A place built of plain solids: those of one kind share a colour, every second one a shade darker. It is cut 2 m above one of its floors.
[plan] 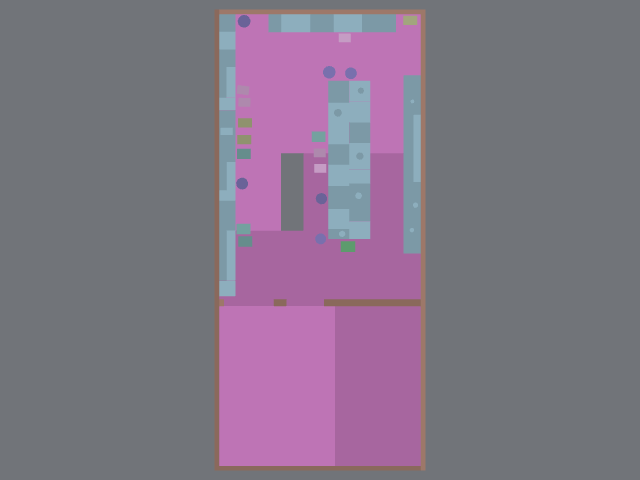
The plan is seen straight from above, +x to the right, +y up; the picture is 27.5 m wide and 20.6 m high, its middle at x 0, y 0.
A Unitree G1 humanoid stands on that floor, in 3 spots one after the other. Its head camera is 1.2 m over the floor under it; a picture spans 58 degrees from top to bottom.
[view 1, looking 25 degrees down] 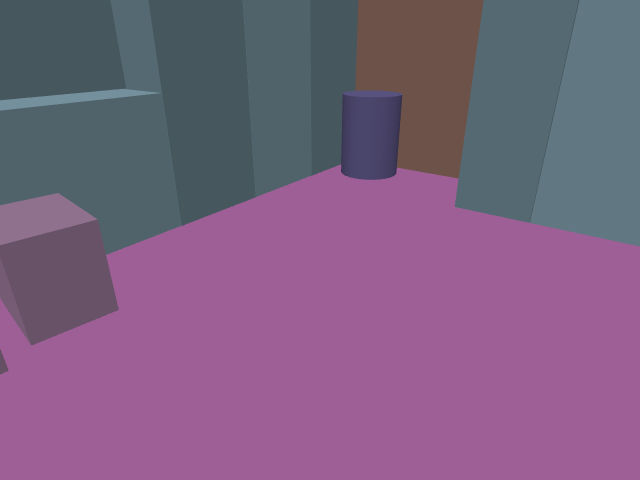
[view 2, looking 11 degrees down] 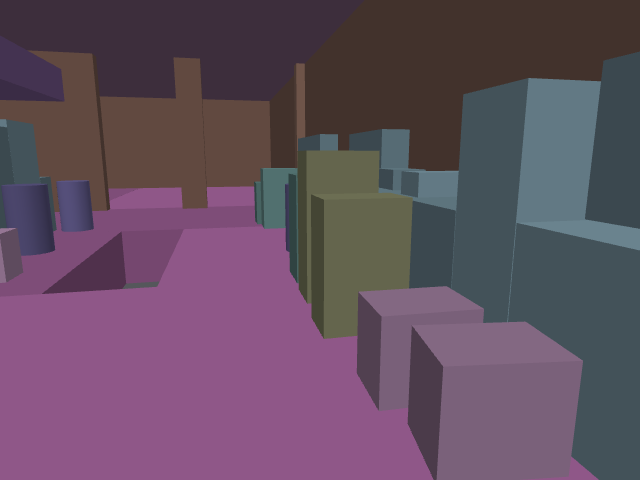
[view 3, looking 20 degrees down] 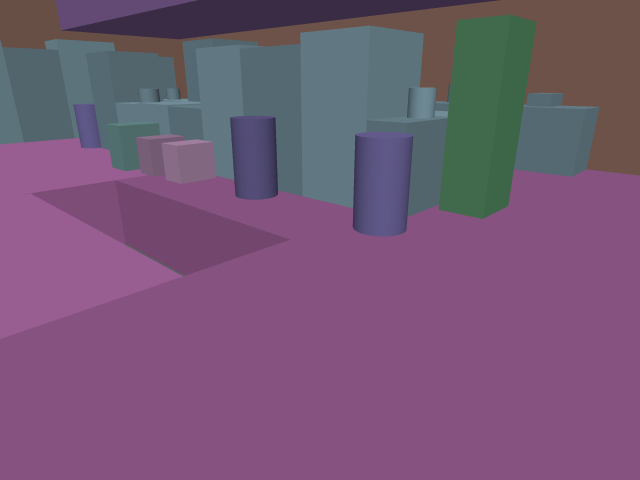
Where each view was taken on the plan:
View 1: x -1.19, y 5.73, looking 126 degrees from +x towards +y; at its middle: floor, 2.84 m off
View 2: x -2.29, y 7.85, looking -103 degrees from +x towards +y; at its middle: crate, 2.87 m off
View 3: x -2.96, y -2.03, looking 43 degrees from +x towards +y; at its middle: floor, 3.51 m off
